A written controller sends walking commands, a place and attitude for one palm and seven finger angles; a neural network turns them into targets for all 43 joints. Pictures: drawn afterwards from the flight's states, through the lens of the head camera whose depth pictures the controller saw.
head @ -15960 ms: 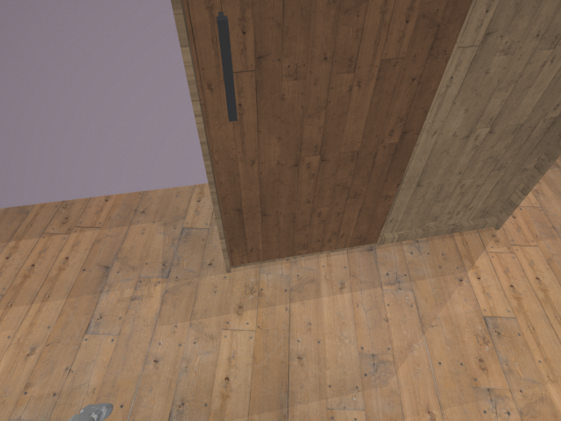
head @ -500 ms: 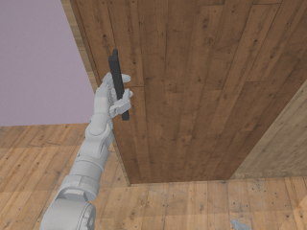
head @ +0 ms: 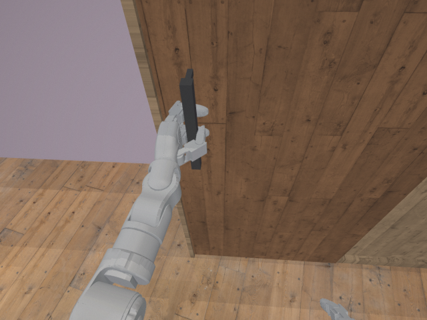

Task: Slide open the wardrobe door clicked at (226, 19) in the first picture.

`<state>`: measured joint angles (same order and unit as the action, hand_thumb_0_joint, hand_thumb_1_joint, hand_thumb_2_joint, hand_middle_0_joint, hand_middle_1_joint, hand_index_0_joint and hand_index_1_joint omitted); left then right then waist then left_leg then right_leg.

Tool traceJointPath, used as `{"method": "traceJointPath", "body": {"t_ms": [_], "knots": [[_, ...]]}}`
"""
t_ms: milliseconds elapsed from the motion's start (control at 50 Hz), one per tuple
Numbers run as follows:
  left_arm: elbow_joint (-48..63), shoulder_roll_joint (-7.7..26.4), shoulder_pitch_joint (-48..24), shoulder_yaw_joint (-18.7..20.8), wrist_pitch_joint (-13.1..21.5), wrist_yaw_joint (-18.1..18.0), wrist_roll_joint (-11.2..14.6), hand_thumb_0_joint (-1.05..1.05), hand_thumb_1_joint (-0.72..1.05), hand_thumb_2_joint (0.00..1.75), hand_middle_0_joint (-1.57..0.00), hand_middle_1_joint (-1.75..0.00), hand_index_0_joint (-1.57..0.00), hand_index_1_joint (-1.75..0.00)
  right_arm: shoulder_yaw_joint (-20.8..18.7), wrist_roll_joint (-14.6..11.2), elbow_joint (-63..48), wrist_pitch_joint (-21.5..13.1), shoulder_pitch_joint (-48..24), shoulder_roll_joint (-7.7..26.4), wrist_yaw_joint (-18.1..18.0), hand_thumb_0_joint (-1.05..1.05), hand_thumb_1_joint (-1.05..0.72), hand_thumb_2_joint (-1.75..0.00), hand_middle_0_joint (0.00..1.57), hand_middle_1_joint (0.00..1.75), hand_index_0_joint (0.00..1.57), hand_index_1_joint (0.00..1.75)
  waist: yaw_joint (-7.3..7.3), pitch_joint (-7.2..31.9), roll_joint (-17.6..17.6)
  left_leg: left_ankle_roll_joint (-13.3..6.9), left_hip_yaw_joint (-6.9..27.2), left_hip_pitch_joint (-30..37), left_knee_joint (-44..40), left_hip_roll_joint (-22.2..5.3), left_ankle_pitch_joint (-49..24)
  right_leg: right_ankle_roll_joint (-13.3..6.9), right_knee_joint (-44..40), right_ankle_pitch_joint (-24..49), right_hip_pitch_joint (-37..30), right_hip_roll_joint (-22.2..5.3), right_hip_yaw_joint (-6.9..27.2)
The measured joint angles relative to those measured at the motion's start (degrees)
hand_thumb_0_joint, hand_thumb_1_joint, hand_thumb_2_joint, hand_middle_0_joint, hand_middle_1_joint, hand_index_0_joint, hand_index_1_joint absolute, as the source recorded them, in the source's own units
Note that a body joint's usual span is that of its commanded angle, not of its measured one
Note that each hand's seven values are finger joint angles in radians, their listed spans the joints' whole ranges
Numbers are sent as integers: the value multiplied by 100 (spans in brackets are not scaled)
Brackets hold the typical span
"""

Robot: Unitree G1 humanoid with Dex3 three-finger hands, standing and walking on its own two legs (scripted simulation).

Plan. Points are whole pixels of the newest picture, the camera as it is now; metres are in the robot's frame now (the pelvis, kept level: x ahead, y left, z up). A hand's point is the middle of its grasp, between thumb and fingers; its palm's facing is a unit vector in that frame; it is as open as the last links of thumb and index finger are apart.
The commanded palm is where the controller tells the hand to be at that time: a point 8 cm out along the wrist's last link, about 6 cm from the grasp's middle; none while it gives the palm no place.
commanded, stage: tug the door sideways, standing still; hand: left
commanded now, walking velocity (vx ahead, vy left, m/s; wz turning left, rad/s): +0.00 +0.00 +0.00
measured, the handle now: (193, 124) +0.46 +0.06 +0.12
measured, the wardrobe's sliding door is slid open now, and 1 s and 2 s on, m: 0.00 0.00 0.19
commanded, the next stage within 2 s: step sideways, sliding the door along in 0.46 s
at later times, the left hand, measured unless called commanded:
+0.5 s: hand (203, 145) +0.40 +0.04 +0.12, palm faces -0.02 -1.00 -0.04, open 5.9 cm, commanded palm +0.38 +0.04 +0.12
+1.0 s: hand (204, 144) +0.40 +0.04 +0.12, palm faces +0.02 -0.99 -0.13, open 6.0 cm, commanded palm +0.38 +0.03 +0.12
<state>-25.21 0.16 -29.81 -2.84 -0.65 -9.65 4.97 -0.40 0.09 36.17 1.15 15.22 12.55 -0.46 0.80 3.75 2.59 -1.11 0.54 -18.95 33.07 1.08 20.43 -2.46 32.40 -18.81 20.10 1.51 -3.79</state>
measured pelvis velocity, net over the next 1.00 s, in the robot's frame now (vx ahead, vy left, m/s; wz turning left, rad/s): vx -0.02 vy -0.06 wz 0.01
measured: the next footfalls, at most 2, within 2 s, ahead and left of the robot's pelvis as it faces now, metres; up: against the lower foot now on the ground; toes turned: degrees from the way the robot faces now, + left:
right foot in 0.98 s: +0.03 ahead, -0.17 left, +0.00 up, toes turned -1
right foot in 1.40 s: +0.11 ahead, -0.32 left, +0.00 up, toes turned +1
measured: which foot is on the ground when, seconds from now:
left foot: down 0.00-1.00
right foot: down 0.00-0.68, up 0.70-0.96, down 0.98-1.00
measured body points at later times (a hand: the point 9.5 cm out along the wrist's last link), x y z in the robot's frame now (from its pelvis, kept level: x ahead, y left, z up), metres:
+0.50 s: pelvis -0.04 +0.01 -0.01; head +0.00 +0.00 +0.44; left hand +0.40 +0.09 +0.13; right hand +0.03 -0.22 -0.14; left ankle -0.05 +0.11 -0.73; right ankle -0.03 -0.09 -0.73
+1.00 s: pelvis -0.02 -0.06 -0.01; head +0.02 -0.08 +0.43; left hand +0.40 +0.09 +0.13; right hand +0.10 -0.27 -0.15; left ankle -0.05 +0.11 -0.73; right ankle -0.01 -0.17 -0.73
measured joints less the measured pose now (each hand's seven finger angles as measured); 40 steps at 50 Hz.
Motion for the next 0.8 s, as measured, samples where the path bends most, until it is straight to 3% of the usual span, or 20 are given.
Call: {"method": "traceJointPath", "body": {"t_ms": [320, 580, 620, 680, 800], "knots": [[-1554, 32, -1074, -199, 652, -354, 141, 0, 78, 82, -30, -135, -25, -139, 52, -7, 325, -269, 320, -81, 189, 1, -91, -90, 20, 30, 20, 30, 38, -48, 30, -45, 66, -472, 404, 95, -32, 36, 368, 27, 420, -109, -85], [-2326, 99, -1553, -216, 1047, -391, 236, 0, 78, 82, -30, -136, -24, -140, 44, 0, 552, -549, 521, 13, 206, 1, -91, -90, 20, 30, 20, 30, 84, -51, 7, -78, 23, -695, 562, 121, -59, 63, 528, 63, 651, -142, -50], [-2356, 232, -1551, -49, 1100, -131, 104, 0, 76, 81, -32, -136, -25, -140, 101, -72, 591, -459, 382, 21, 57, 1, -91, -90, 20, 30, 20, 30, 134, -162, -17, -95, -26, -580, 507, 109, -75, 78, 493, 86, 565, -128, 0], [-2310, 501, -1482, 7, 1132, 175, 151, 0, 73, 81, -34, -134, -27, -140, 122, -167, 543, -350, 211, -2, -264, 1, -91, -90, 20, 30, 20, 30, 204, -365, -59, -114, -127, -301, 369, 90, -102, 82, 435, 120, 359, -105, 104], [-2095, 708, -1326, -24, 1083, 429, 325, -1, 71, 82, -38, -131, -30, -139, 73, -117, 512, -345, 60, -69, -563, 1, -91, -90, 20, 30, 20, 30, 80, -686, 75, -57, -139, 90, 417, -90, 46, 78, 1628, -724, 344, 46, 264]]}}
